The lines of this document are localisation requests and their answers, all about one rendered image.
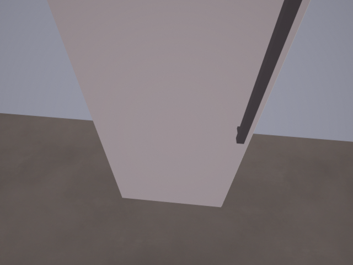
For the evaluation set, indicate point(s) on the fridge door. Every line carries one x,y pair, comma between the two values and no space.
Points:
167,83

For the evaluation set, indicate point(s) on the handle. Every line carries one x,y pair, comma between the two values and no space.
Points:
282,28

